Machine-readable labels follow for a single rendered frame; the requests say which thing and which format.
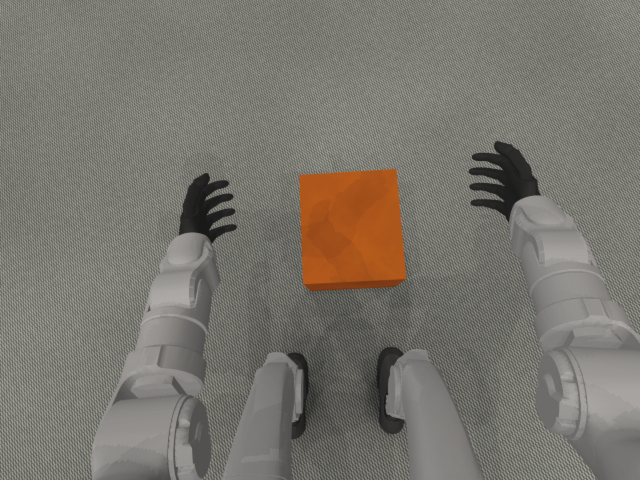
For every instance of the right robot hand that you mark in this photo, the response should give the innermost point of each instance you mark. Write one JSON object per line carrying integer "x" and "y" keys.
{"x": 516, "y": 177}

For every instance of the right robot upper arm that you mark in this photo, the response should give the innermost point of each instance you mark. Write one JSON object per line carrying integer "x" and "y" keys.
{"x": 591, "y": 396}

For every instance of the left robot forearm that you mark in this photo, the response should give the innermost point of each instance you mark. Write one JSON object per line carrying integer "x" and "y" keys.
{"x": 168, "y": 358}

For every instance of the carton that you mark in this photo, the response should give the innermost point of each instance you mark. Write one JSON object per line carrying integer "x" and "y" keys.
{"x": 351, "y": 230}

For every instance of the robot left shin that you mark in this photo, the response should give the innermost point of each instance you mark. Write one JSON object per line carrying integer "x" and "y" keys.
{"x": 276, "y": 357}

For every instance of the right robot forearm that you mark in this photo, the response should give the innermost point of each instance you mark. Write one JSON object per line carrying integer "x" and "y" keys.
{"x": 572, "y": 304}

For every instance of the robot left thigh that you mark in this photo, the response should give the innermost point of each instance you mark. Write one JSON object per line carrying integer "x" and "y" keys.
{"x": 261, "y": 449}

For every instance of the left robot hand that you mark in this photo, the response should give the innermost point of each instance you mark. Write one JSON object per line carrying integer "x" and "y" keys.
{"x": 194, "y": 217}

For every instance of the left robot upper arm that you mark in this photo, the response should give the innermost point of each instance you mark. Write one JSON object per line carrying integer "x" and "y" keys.
{"x": 154, "y": 438}

